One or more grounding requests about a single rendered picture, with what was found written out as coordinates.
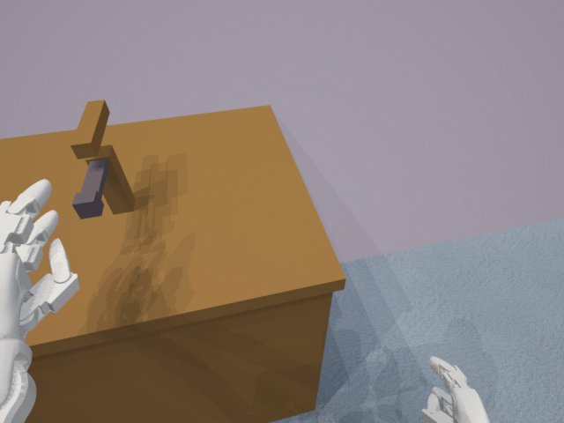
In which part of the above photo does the counter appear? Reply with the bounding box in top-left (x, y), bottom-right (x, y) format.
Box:
top-left (0, 100), bottom-right (346, 423)

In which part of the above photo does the right robot hand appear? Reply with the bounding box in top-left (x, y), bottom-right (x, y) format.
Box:
top-left (422, 356), bottom-right (490, 423)

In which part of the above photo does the tap lever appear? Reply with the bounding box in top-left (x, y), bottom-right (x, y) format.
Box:
top-left (72, 160), bottom-right (109, 219)

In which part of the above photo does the left robot hand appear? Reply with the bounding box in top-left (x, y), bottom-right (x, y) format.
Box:
top-left (0, 179), bottom-right (80, 343)

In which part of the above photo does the left robot forearm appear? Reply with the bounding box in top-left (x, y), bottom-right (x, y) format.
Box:
top-left (0, 338), bottom-right (36, 423)

